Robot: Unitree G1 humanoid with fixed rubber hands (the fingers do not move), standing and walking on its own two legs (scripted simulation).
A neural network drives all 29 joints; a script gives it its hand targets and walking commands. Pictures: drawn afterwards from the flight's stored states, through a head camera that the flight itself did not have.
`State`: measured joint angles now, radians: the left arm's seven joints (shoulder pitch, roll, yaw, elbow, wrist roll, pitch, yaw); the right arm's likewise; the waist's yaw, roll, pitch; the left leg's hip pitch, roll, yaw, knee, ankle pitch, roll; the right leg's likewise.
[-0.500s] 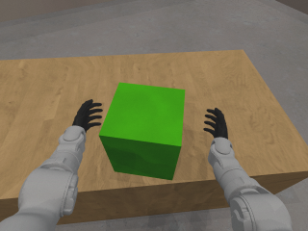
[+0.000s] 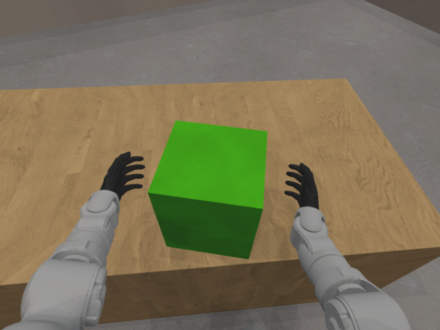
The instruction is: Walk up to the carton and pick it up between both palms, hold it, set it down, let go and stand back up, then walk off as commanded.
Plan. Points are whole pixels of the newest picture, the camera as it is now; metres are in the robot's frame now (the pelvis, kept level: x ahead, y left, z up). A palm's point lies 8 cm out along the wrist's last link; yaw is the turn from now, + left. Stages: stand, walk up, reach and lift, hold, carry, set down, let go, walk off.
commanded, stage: set down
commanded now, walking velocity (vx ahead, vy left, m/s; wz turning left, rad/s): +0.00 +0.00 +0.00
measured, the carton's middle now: (213, 192) +0.44 +0.02 -0.06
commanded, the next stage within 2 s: none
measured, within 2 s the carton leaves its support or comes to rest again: neither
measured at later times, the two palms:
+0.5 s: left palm (110, 226) +0.34 +0.23 -0.01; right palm (318, 246) +0.27 -0.18 -0.02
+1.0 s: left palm (104, 255) +0.28 +0.23 -0.03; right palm (330, 275) +0.22 -0.19 -0.02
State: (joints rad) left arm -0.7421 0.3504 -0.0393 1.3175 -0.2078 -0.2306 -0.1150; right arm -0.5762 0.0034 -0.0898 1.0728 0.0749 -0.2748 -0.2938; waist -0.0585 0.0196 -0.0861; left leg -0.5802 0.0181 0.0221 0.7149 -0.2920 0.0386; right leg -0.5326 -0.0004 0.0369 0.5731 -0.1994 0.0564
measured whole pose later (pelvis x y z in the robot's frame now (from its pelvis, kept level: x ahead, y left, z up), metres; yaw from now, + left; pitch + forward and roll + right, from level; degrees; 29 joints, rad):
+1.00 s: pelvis +0.00 -0.01 +0.01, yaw +0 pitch +1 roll -2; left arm -0.20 0.36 -0.02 0.88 -0.21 -0.29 -0.18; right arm 0.02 0.04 0.01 0.65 0.09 -0.41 -0.30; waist -0.05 0.00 0.05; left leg -0.39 0.02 0.02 0.67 -0.30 0.03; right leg -0.36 0.00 0.04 0.56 -0.22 0.05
